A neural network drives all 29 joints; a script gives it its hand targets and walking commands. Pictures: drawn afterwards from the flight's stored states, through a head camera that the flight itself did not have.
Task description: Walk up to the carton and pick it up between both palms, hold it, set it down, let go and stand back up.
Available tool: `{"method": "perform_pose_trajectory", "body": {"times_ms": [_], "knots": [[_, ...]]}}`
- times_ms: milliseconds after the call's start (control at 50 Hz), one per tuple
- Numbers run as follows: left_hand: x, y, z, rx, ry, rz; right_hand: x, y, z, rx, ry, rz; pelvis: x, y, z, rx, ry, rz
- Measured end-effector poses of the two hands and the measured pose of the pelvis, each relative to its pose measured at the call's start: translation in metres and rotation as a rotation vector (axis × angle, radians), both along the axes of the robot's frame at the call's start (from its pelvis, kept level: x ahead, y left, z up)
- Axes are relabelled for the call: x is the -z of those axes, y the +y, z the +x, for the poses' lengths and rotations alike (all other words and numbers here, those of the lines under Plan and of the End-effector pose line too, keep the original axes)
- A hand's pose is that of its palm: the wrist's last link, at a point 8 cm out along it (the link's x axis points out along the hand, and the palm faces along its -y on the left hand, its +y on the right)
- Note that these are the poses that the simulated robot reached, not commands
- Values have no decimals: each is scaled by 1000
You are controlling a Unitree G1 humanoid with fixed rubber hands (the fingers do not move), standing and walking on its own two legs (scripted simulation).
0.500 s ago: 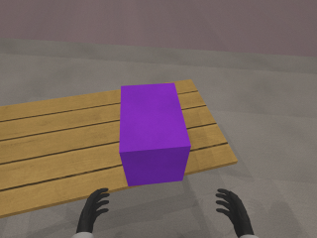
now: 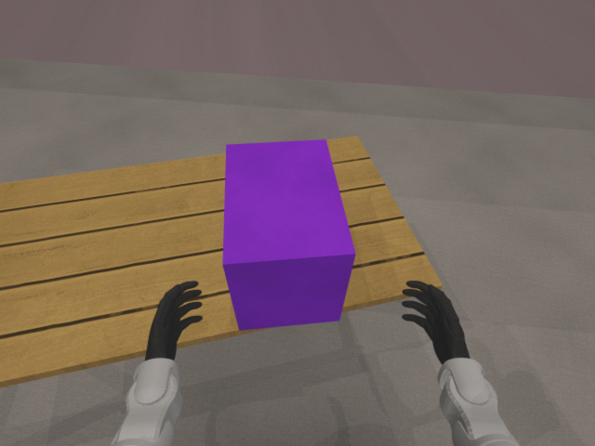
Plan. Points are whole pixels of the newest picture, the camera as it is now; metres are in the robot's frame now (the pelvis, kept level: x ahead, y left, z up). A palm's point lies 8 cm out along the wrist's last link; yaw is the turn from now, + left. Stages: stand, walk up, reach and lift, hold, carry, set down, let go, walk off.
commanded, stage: reach and lift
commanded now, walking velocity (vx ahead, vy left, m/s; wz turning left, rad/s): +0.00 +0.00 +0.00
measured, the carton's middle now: (283, 233) +0.47 +0.07 -0.06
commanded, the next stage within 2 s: none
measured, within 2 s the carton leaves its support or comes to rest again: neither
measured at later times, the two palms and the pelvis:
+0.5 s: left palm (160, 278) +0.32 +0.23 +0.03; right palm (427, 267) +0.35 -0.16 +0.03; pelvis +0.01 +0.00 +0.01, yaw +0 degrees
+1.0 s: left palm (166, 215) +0.39 +0.23 +0.08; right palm (416, 203) +0.43 -0.14 +0.08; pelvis +0.02 +0.00 +0.01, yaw +0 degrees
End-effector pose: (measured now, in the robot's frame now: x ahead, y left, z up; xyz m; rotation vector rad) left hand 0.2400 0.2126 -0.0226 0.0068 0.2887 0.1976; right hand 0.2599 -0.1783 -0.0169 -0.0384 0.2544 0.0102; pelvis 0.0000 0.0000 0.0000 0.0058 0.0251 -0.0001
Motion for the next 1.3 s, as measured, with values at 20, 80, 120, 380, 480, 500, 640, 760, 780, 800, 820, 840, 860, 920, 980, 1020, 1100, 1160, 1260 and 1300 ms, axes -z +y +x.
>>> {"method": "perform_pose_trajectory", "body": {"times_ms": [20,80,120,380,480,500,640,760,780,800,820,840,860,920,980,1020,1100,1160,1260,1300], "knots": [[-2,-1,4,0,-4,-4,-2,1,5,-7,3,-2,0,0,-1,-1,5,0],[-9,-4,17,-1,-14,-15,-7,5,18,-24,14,-5,-1,0,-2,-3,21,0],[-14,-5,23,-2,-20,-20,-10,7,26,-29,19,-5,-2,0,-2,-4,30,-1],[-30,12,54,-34,-15,-7,-28,17,70,-13,16,9,-5,3,8,-7,57,-9],[-46,15,72,-23,-36,-2,-41,21,91,-12,-5,19,-6,5,13,-6,66,-14],[-50,15,75,-19,-41,-1,-45,22,94,-12,-11,20,-6,5,14,-6,66,-15],[-71,14,99,1,-49,-2,-65,28,119,-16,-26,15,-8,5,17,-4,56,-17],[-84,11,118,1,-43,-8,-80,32,138,-14,-21,1,-9,3,17,-2,62,-18],[-86,11,121,0,-40,-9,-82,33,141,-13,-19,-1,-9,2,16,-2,64,-18],[-87,11,124,-1,-37,-9,-84,33,144,-11,-18,-2,-9,2,16,-2,67,-19],[-88,11,127,-4,-34,-9,-85,34,147,-10,-17,-3,-9,1,16,-1,71,-19],[-89,11,130,-6,-30,-9,-87,35,150,-8,-15,-3,-9,1,16,-1,75,-19],[-90,11,133,-9,-27,-8,-88,35,153,-6,-14,-3,-9,0,16,-1,81,-19],[-93,13,141,-20,-18,-4,-92,37,162,-1,-10,-1,-9,-1,16,-2,100,-20],[-97,15,149,-28,-16,1,-95,38,171,3,-10,3,-8,-1,16,-4,122,-20],[-100,17,154,-33,-18,5,-97,39,177,5,-11,6,-8,-2,16,-5,137,-21],[-106,21,163,-38,-22,10,-103,40,186,7,-15,7,-7,-3,16,-9,165,-23],[-110,23,169,-41,-26,12,-107,41,193,7,-17,3,-6,-4,16,-12,183,-24],[-115,24,178,-40,-33,12,-114,43,202,4,-17,-4,-5,-5,15,-15,212,-25],[-115,23,180,-37,-35,11,-116,45,204,2,-14,-8,-4,-5,14,-16,223,-26]]}}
